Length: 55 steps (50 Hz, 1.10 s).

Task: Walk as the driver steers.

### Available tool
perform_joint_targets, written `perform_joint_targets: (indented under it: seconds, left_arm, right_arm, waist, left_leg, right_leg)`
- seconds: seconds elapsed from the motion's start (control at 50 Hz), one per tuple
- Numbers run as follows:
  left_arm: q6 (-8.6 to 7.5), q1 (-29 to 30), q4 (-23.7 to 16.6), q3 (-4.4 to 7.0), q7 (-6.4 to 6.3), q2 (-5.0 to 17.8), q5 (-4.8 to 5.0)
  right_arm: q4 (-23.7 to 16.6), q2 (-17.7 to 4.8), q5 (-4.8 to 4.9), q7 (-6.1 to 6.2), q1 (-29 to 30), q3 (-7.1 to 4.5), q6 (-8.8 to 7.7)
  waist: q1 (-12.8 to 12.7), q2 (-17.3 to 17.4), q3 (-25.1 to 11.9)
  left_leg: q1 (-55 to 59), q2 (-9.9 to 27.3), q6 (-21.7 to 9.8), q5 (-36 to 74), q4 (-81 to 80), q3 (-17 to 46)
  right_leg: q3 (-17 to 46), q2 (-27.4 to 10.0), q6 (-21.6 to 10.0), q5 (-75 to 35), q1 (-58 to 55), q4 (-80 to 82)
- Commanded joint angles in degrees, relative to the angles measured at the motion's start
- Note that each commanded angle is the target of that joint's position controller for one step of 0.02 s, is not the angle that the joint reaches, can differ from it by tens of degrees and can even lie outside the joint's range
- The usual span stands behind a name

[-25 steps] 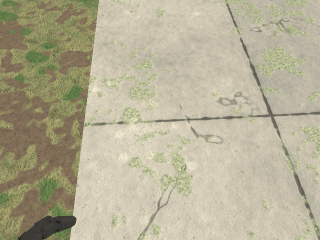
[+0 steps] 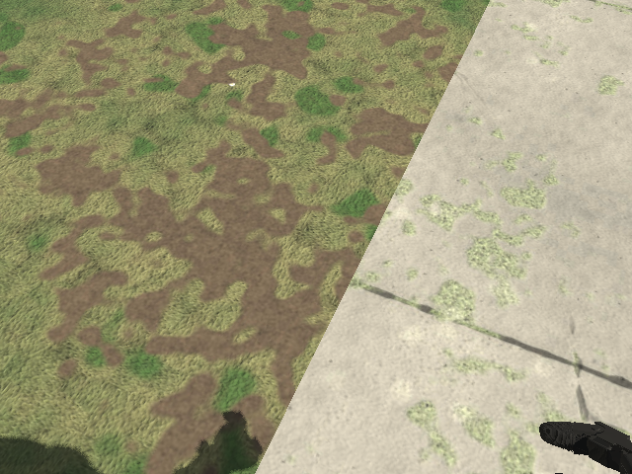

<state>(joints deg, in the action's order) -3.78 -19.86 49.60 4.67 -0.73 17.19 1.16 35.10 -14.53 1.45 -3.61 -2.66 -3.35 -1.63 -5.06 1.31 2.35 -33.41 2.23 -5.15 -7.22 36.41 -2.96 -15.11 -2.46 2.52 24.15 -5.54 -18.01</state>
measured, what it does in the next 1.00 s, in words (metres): walks ahead: left foot, then right foot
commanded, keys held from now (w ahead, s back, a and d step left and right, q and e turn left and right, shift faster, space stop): w+q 0.08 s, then w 0.10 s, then w+e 0.50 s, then no key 0.32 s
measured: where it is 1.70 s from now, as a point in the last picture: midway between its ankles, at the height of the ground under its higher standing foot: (367, 385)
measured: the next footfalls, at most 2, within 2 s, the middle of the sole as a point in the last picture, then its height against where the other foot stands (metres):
left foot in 0.02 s outside the picture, level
right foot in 0.58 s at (400, 444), level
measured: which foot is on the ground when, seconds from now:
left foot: up 0.00-0.00, down 0.02-0.60, up 0.62-1.00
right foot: down 0.00-0.04, up 0.06-0.56, down 0.58-1.00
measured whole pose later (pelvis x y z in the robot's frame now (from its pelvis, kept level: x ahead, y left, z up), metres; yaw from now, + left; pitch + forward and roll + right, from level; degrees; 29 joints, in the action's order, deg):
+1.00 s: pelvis +0.55 -0.01 +0.01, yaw -10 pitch +2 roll -2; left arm -1.9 -14.4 42.6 2.4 -0.2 16.0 0.3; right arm 41.2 -15.6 -1.0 -0.7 -8.1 -1.9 -4.8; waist -2.5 1.9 1.1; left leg -30.5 1.5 0.9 2.1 31.0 3.2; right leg 4.7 6.4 -3.6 17.7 8.7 -24.7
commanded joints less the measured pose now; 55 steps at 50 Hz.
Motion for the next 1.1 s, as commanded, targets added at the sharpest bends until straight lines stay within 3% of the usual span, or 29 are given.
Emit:
perform_joint_targets:
  seconds: [0.02, 0.04, 0.06, 0.08, 0.1, 0.12, 0.14, 0.16, 0.24, 0.36, 0.48, 0.54, 0.56, 0.58, 0.6, 0.62, 0.64, 0.66, 0.68, 0.72, 0.8, 0.86, 0.92, 1.0, 1.02, 1.04, 1.06, 1.08, 1.1]
  left_arm:
    - [0.36, 3.15, -3.99, 2.46, -0.94, 11.66, 0.65]
    - [-0.14, 1.33, -5.50, 0.80, -0.80, 6.94, -1.59]
    - [-2.19, -1.26, -9.20, -1.07, -0.11, 2.16, -1.73]
    - [-4.26, 5.42, -10.22, -0.03, 0.83, 7.61, 0.37]
    - [-4.92, 7.65, -10.91, -0.10, 1.26, 7.90, 1.74]
    - [-4.92, 7.28, -9.97, -0.28, 0.88, 7.25, 0.74]
    - [-4.41, 6.93, -9.22, 0.15, 0.53, 7.70, -0.74]
    - [-3.56, 5.42, -8.75, 0.34, 0.68, 7.69, -1.06]
    - [-1.31, 5.73, -8.52, -0.36, 0.56, 4.67, -1.26]
    - [-1.70, 14.86, -10.37, -1.44, 1.79, 2.42, -0.21]
    - [-1.97, 20.83, -14.32, -1.74, 4.24, 2.19, 0.23]
    - [-1.66, 16.16, -14.75, -0.82, 4.84, 4.08, -0.23]
    - [-1.42, 10.30, -13.77, 0.31, 4.60, 6.18, -0.38]
    - [-1.24, 2.04, -12.32, 1.75, 3.98, 9.04, -0.35]
    - [-0.92, -5.34, -11.88, 3.52, 3.07, 15.43, -0.94]
    - [-1.07, -5.53, -11.86, 2.84, 3.13, 13.86, 0.10]
    - [-0.72, -5.45, -11.95, 1.74, 2.92, 10.07, 0.00]
    - [-0.51, -2.66, -12.50, 1.31, 2.62, 8.48, -0.24]
    - [-0.33, 0.92, -13.18, 1.03, 2.55, 7.88, -0.40]
    - [-0.34, 6.44, -15.18, 0.09, 2.23, 5.84, -1.57]
    - [-0.78, 7.43, -13.33, 0.44, 1.40, 7.71, -1.51]
    - [0.25, 6.11, -11.81, 0.26, 0.66, 7.34, -0.76]
    - [1.19, 4.14, -10.09, -0.08, 0.27, 6.93, -0.71]
    - [1.68, 5.87, -9.17, -0.56, 0.24, 5.86, -0.75]
    - [1.50, 4.96, -9.03, -0.85, 0.26, 4.86, -1.06]
    - [0.86, 0.96, -9.41, -1.37, 0.43, 3.16, -2.31]
    - [0.63, -4.90, -7.70, -2.25, 0.33, 1.00, -2.08]
    - [1.21, -2.88, -7.80, -2.13, 0.42, 2.97, -1.81]
    - [2.37, 0.59, -8.76, -1.54, 0.39, 4.76, -1.19]
  right_arm:
    - [-0.48, -11.06, 0.10, 0.75, -15.68, -5.20, -0.15]
    - [1.13, -16.10, 0.16, 2.16, -22.58, -6.64, 0.39]
    - [-0.84, -20.28, 0.03, 2.03, -19.27, -6.55, -0.48]
    - [-0.91, -15.25, -0.41, 1.62, -21.00, -5.14, -1.14]
    - [0.06, -11.98, -0.63, 1.57, -19.18, -4.16, -1.70]
    - [-0.14, -9.93, -0.44, 1.52, -15.18, -3.38, -2.04]
    - [-0.65, -7.86, -0.73, 1.64, -11.49, -2.69, -2.22]
    - [-1.18, -7.02, -1.32, 1.79, -9.53, -2.23, -2.32]
    - [1.60, -8.68, -1.46, 2.49, -10.88, -2.42, -3.55]
    - [5.17, -9.23, -1.67, 3.34, -14.43, -1.95, -3.79]
    - [8.52, -10.27, -1.28, 3.63, -17.75, -2.39, -2.72]
    - [7.95, -12.12, -1.19, 4.56, -15.67, -2.84, -1.60]
    - [7.62, -12.67, -1.20, 4.97, -14.90, -2.88, -1.08]
    - [7.16, -12.32, -1.12, 5.43, -14.30, -2.55, -0.97]
    - [4.77, -8.19, -2.21, 5.45, -18.67, -1.08, -2.04]
    - [4.67, -4.88, -2.90, 4.29, -20.12, 0.48, -3.82]
    - [3.68, -9.73, -0.88, 2.98, -15.81, -0.62, -5.55]
    - [2.03, -9.82, 0.46, 2.50, -11.10, -0.35, -6.38]
    - [1.37, -9.15, -0.39, 2.64, -8.94, -0.21, -6.69]
    - [2.04, -9.67, -1.82, 3.24, -10.49, -0.95, -5.31]
    - [3.28, -6.26, -2.41, 4.59, -13.10, -0.01, -3.16]
    - [3.24, -5.13, -2.21, 4.38, -8.73, 0.49, -3.10]
    - [2.47, -5.74, -1.81, 3.41, -4.75, 0.26, -3.57]
    - [2.74, -7.43, -2.90, 2.74, -6.68, -0.91, -4.47]
    - [3.19, -8.50, -3.45, 3.01, -8.38, -1.22, -4.76]
    - [2.32, -11.64, -4.29, 3.47, -8.70, -1.64, -4.90]
    - [2.64, -9.10, -4.39, 3.87, -10.64, -1.05, -4.03]
    - [3.70, -4.94, -3.07, 3.86, -13.05, -0.08, -3.05]
    - [4.46, -3.90, -2.35, 3.58, -13.07, 0.56, -2.33]
  waist:
    - [12.99, -5.95, -9.78]
    - [13.81, 4.18, -14.82]
    - [7.81, 14.23, -22.41]
    - [12.35, 6.33, -22.63]
    - [11.25, 4.63, -14.88]
    - [8.12, -1.06, -9.61]
    - [6.04, -0.91, -7.53]
    - [4.34, 0.34, -6.43]
    - [3.87, 0.93, -4.27]
    - [8.49, 1.67, -0.31]
    - [10.57, 1.01, 2.33]
    - [7.05, 3.71, -2.63]
    - [3.66, 4.05, -6.55]
    - [-0.91, 2.59, -11.13]
    - [-1.21, -7.64, -19.66]
    - [0.62, -15.65, -26.33]
    - [-1.88, -10.34, -23.24]
    - [-1.34, -6.32, -15.42]
    - [1.16, -0.82, -8.87]
    - [5.15, -1.67, -4.67]
    - [6.94, -4.06, -5.47]
    - [4.48, -5.84, -7.59]
    - [2.42, -6.55, -7.80]
    - [4.93, -6.44, -7.20]
    - [5.31, -4.68, -8.08]
    - [2.75, 1.33, -11.91]
    - [2.80, 8.42, -18.24]
    - [5.26, 11.25, -20.48]
    - [5.98, 8.81, -17.94]
  left_leg:
    - [25.25, -6.73, -5.28, 0.03, -5.06, -3.34]
    - [43.30, 4.23, -9.04, 2.62, -4.93, 13.33]
    - [57.18, 16.98, -20.71, -8.90, -14.67, 48.46]
    - [56.45, 16.88, -18.52, -11.57, -19.31, 48.39]
    - [49.81, 15.28, -16.00, -8.22, -19.30, 38.90]
    - [39.92, 12.63, -13.57, -1.89, -19.41, 31.45]
    - [32.72, 10.63, -12.11, 4.33, -20.00, 26.41]
    - [27.87, 9.22, -11.66, 8.16, -21.51, 23.69]
    - [22.08, 7.94, -11.55, 17.43, -25.40, 15.05]
    - [25.35, 6.34, -6.62, 11.20, -27.90, 6.45]
    - [39.12, 11.67, -5.50, 17.73, -23.88, 4.22]
    - [41.69, 11.44, -3.14, 43.73, -14.08, 1.43]
    - [40.62, 10.29, -2.06, 52.24, -5.65, -0.11]
    - [33.68, 8.32, 0.04, 49.25, 6.65, -2.16]
    - [12.97, 2.57, 3.61, 25.88, 28.97, -3.57]
    - [-3.92, -8.14, 5.96, -23.80, 43.77, 4.89]
    - [-10.73, -3.91, 4.63, -22.20, 46.47, 11.50]
    - [-12.40, -1.29, 3.86, -18.23, 43.45, 10.30]
    - [-11.26, 0.76, 3.81, -15.33, 37.19, 9.09]
    - [-3.58, 3.02, 5.49, -13.41, 31.55, 7.77]
    - [2.25, 1.82, 9.06, -6.82, 19.06, 4.63]
    - [6.42, -0.03, 8.93, 7.03, 6.62, 3.77]
    - [7.41, -0.89, 7.77, 12.52, -0.88, 4.92]
    - [11.76, -1.64, 3.99, 11.78, -10.25, 5.09]
    - [17.45, 0.22, 2.55, 24.45, -12.59, 6.49]
    - [27.88, 7.36, -1.07, 45.29, -8.52, 12.57]
    - [38.07, 15.03, -9.39, 52.49, -6.19, 20.24]
    - [38.41, 18.37, -12.69, 48.17, -8.75, 25.97]
    - [35.80, 18.10, -12.09, 36.10, -11.18, 27.93]
  right_leg:
    - [1.75, -11.25, -6.22, -62.43, 7.48, -24.73]
    - [2.21, -7.76, -3.67, -28.56, 24.80, -43.62]
    - [12.17, 4.47, -1.14, 10.74, 46.14, -61.85]
    - [21.30, 1.82, -2.11, 7.70, 52.57, -64.50]
    - [20.10, -0.68, -3.23, 2.68, 54.55, -61.38]
    - [19.59, -3.49, -3.28, -1.94, 51.10, -55.84]
    - [19.41, -5.40, -2.77, -4.45, 46.75, -51.18]
    - [19.46, -6.38, -2.40, -6.14, 43.05, -49.53]
    - [17.51, -6.68, 0.07, -13.76, 42.20, -42.15]
    - [15.98, -4.54, -1.55, -34.05, 43.03, -22.57]
    - [15.75, -1.50, -4.99, -26.31, 49.41, -15.23]
    - [11.16, 2.93, -7.81, -17.47, 40.61, -15.12]
    - [9.59, 5.37, -9.22, -16.39, 32.39, -14.68]
    - [11.78, 5.37, -11.52, -20.88, 18.56, -12.32]
    - [33.95, -8.61, -19.75, -23.07, -4.47, -13.15]
    - [60.78, -17.38, -27.57, -18.08, -17.61, -4.01]
    - [56.93, -15.70, -24.31, -10.48, -16.92, -1.70]
    - [49.02, -13.68, -21.85, -10.42, -9.11, -0.90]
    - [43.56, -11.47, -20.46, -15.30, 0.93, 0.53]
    - [36.03, -9.13, -19.66, -35.60, 13.35, 1.97]
    - [24.75, -5.73, -18.41, -56.96, 21.28, 1.68]
    - [20.52, -2.61, -14.89, -52.84, 20.55, 0.15]
    - [23.03, -4.42, -13.83, -45.47, 16.35, -1.51]
    - [27.01, -5.61, -11.69, -40.42, 12.88, -9.24]
    - [26.24, -2.85, -9.58, -36.99, 14.20, -12.83]
    - [24.72, 1.51, -6.86, -25.77, 19.75, -18.75]
    - [22.77, 4.37, -3.27, -8.34, 26.58, -27.42]
    - [21.68, 4.02, -0.98, 10.33, 28.97, -32.66]
    - [22.14, 2.75, -0.02, 16.47, 31.41, -35.14]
